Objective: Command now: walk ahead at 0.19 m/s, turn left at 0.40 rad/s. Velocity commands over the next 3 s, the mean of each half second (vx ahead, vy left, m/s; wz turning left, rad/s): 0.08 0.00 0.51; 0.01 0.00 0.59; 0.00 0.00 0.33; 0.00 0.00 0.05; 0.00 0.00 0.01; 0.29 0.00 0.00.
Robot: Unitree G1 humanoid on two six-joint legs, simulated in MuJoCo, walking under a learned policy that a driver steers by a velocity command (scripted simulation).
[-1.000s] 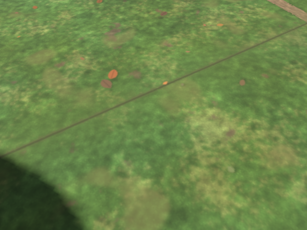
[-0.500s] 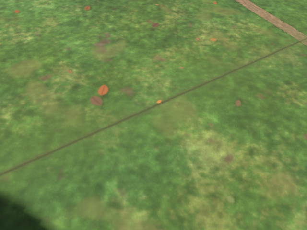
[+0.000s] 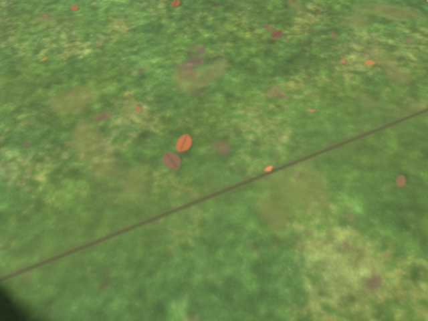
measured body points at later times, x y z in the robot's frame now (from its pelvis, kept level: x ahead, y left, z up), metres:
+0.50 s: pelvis +0.10 +0.04 +0.00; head +0.15 +0.07 +0.44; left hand +0.20 +0.35 -0.12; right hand +0.33 -0.21 -0.08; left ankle +0.14 +0.13 -0.74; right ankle +0.15 -0.12 -0.68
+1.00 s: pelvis +0.13 +0.00 +0.00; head +0.17 +0.01 +0.45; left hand +0.08 +0.31 -0.10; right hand +0.42 -0.15 -0.10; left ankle +0.05 +0.12 -0.69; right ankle +0.19 -0.11 -0.74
